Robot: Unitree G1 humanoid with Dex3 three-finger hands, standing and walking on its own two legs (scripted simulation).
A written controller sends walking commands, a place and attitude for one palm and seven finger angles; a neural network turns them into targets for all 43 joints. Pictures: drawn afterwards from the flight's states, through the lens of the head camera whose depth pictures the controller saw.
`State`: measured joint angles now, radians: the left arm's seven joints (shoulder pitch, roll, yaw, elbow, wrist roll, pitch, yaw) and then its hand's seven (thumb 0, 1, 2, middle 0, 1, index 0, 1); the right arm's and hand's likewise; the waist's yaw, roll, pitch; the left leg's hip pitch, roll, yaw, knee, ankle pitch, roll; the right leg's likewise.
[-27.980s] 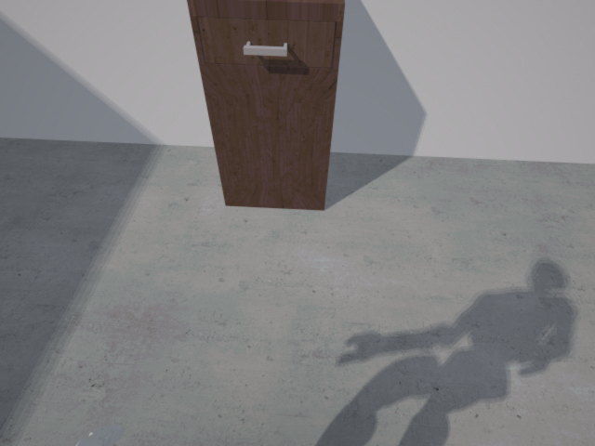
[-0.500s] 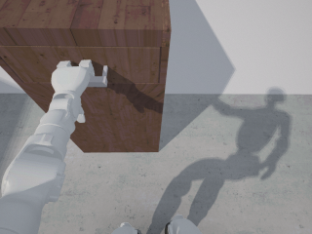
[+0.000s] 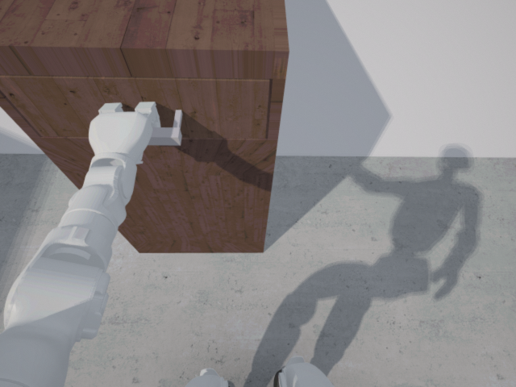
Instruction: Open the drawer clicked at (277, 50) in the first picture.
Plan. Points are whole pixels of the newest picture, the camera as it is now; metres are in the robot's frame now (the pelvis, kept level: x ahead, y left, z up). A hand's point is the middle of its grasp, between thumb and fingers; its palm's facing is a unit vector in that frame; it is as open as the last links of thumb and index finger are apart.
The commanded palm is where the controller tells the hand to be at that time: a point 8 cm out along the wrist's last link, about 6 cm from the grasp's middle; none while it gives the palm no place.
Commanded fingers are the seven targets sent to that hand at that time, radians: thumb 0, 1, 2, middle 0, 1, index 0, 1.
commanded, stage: close the thumb around the handle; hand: left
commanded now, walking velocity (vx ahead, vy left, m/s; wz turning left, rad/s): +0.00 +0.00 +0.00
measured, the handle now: (140, 126) +0.54 +0.17 +0.04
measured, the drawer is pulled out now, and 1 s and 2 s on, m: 0.00 0.05 0.20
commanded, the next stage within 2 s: pull the drawer open in 0.08 s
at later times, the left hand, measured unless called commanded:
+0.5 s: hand (132, 162) +0.48 +0.18 +0.02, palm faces -0.07 -0.04 -1.00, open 5.3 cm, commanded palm +0.44 +0.19 +0.07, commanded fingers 0.00 0.90 0.90 -0.40 -1.35 -0.40 -1.35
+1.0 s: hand (128, 179) +0.44 +0.18 +0.02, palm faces -0.06 -0.02 -1.00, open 5.3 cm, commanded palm +0.41 +0.19 +0.07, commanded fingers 0.00 0.90 0.90 -0.40 -1.35 -0.40 -1.35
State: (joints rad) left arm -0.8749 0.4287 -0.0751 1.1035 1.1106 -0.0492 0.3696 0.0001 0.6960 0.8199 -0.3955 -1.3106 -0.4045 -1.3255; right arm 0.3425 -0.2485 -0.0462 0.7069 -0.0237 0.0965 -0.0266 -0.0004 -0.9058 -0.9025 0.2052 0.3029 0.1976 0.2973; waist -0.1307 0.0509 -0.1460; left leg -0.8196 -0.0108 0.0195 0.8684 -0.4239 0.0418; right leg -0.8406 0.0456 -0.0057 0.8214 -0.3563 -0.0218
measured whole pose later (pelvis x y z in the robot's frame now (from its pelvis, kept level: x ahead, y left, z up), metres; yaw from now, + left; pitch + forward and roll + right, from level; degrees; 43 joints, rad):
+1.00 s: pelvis +0.01 -0.02 +0.01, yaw +1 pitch +17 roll +0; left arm -0.67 0.39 -0.10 0.94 1.11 -0.07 0.35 0.01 0.77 0.85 -0.40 -1.34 -0.42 -1.35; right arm 0.25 -0.23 -0.06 0.67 -0.02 0.11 -0.03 0.00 -0.91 -0.90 0.20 0.30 0.20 0.30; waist -0.06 0.04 -0.14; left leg -0.70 -0.01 0.01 0.81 -0.41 0.02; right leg -0.73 0.05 -0.01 0.79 -0.36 -0.04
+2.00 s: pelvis +0.00 -0.02 +0.02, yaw -1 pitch +11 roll +1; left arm 0.06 0.35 -0.09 0.23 1.06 -0.02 0.38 0.04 0.76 0.83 -0.36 -1.34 -0.42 -1.35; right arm 0.19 -0.24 -0.04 0.63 -0.01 0.10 -0.02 0.01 -0.91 -0.90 0.20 0.30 0.20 0.30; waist 0.01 0.05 -0.11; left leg -0.53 -0.01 0.04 0.75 -0.40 0.02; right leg -0.59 0.05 0.02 0.76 -0.35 -0.04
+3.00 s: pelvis +0.01 -0.03 -0.01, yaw -2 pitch +13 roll +2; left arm 0.70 0.41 0.00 -0.26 1.03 -0.10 0.50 0.02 0.71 0.78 -0.30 -1.28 -0.40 -1.33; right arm 0.13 -0.25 -0.02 0.54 -0.06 0.12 0.04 0.01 -0.91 -0.90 0.20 0.30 0.19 0.30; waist 0.03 0.04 -0.14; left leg -0.65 0.00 0.07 0.91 -0.50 0.01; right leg -0.73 0.07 0.05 0.95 -0.45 -0.05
